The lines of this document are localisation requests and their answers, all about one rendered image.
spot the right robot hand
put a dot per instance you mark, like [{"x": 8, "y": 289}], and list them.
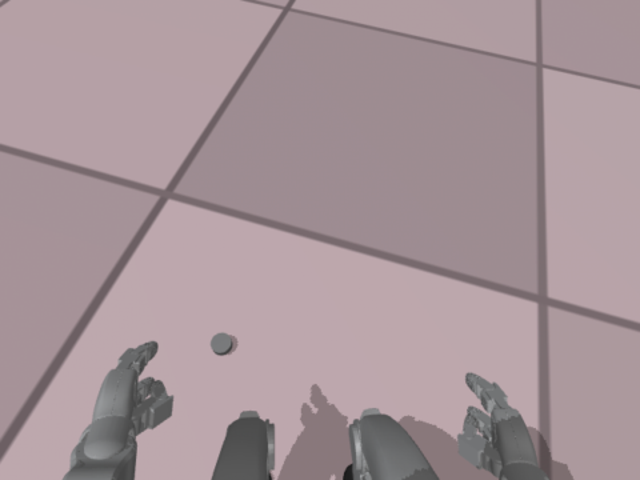
[{"x": 505, "y": 440}]

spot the left robot arm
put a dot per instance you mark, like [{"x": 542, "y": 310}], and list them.
[{"x": 106, "y": 450}]

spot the tin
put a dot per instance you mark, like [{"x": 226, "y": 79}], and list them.
[{"x": 221, "y": 344}]

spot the right robot arm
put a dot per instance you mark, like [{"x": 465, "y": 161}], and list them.
[{"x": 522, "y": 471}]

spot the left robot hand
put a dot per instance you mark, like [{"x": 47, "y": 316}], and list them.
[{"x": 122, "y": 395}]

